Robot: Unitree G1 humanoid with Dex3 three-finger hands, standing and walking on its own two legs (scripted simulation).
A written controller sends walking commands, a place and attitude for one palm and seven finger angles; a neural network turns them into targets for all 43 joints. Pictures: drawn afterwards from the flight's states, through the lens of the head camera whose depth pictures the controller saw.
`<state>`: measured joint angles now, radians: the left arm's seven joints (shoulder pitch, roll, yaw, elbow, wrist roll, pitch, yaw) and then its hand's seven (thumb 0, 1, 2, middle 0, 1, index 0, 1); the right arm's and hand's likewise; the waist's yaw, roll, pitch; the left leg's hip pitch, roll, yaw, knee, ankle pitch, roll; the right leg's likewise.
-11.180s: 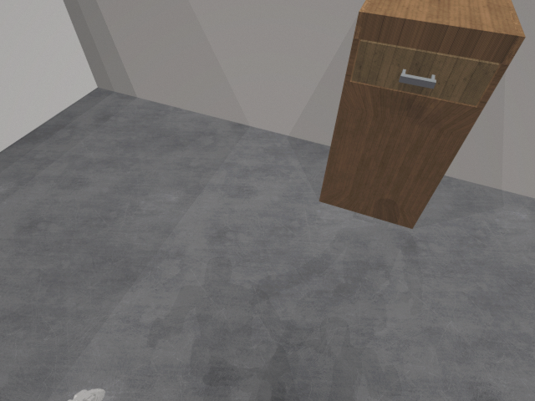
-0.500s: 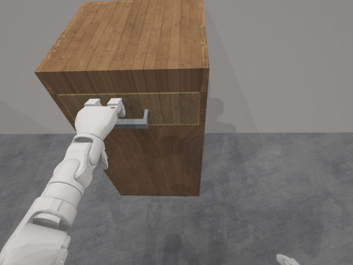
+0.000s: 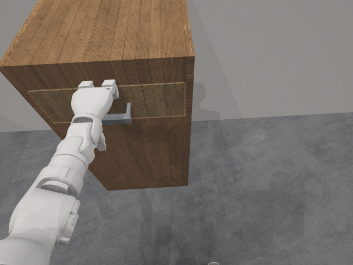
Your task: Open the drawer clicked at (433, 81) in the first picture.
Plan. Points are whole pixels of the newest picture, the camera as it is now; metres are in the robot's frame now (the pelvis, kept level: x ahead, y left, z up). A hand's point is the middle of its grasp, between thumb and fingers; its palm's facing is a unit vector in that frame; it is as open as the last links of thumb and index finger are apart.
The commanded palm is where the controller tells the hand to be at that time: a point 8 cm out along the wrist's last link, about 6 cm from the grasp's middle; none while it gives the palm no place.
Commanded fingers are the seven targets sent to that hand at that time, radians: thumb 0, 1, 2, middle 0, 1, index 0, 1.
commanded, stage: move the hooked fingers above the handle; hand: left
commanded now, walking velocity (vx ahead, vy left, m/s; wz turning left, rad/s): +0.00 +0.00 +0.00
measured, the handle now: (112, 113) +0.52 +0.18 -0.01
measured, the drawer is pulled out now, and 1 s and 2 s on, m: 0.00 0.00 0.00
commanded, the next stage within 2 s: lower the fingers behind the handle in 0.76 s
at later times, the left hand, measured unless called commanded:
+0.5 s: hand (103, 113) +0.48 +0.19 +0.04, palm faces -0.03 -0.01 -1.00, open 13.8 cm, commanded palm +0.46 +0.19 +0.10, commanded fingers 0.00 -0.50 0.30 -0.30 -1.20 -0.30 -1.20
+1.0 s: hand (99, 115) +0.47 +0.19 +0.03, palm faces -0.05 -0.01 -1.00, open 13.8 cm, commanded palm +0.45 +0.20 +0.09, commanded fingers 0.00 -0.50 0.30 -0.30 -1.20 -0.30 -1.20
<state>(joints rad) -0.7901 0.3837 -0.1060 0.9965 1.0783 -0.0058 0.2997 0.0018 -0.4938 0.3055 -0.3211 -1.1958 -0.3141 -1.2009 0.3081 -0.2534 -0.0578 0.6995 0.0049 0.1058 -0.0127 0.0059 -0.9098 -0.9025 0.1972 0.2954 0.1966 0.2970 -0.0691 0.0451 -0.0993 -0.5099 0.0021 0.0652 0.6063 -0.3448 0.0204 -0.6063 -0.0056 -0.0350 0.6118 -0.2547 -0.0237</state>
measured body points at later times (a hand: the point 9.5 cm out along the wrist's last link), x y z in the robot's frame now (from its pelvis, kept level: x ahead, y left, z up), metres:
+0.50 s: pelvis +0.00 +0.00 +0.00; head +0.08 -0.01 +0.44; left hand +0.47 +0.18 +0.09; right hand +0.03 -0.26 -0.14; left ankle -0.04 +0.11 -0.72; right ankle +0.02 -0.11 -0.72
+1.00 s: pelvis +0.00 +0.00 +0.00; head +0.08 -0.02 +0.44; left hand +0.47 +0.19 +0.09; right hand +0.05 -0.27 -0.14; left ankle -0.04 +0.11 -0.72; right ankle +0.02 -0.11 -0.72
